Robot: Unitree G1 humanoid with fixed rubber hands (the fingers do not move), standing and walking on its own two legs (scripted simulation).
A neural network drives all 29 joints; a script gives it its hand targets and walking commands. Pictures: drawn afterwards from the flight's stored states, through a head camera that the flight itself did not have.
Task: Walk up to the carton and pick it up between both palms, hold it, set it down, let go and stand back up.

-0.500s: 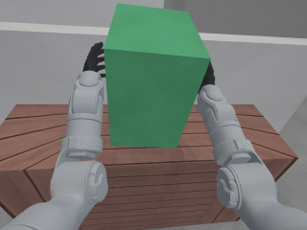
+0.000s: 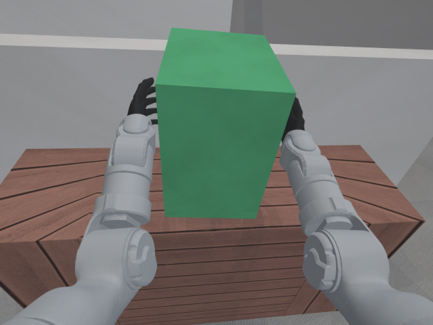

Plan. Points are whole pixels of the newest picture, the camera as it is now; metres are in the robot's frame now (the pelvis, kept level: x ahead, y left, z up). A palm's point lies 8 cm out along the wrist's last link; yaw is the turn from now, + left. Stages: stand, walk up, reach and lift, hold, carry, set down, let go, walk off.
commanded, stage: set down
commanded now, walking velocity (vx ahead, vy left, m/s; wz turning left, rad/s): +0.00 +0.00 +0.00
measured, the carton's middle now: (214, 125) +0.45 -0.03 +0.18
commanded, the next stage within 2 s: none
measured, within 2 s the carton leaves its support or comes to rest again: neither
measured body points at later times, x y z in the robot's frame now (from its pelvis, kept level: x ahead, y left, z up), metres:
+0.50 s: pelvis +0.00 -0.01 +0.00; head -0.03 +0.01 +0.45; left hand +0.44 +0.10 +0.19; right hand +0.40 -0.19 +0.18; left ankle +0.00 +0.11 -0.75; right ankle +0.00 -0.10 -0.75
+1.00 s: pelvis +0.01 -0.01 +0.00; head -0.01 +0.01 +0.45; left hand +0.45 +0.09 +0.16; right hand +0.41 -0.20 +0.16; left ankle +0.00 +0.11 -0.75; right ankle +0.00 -0.10 -0.75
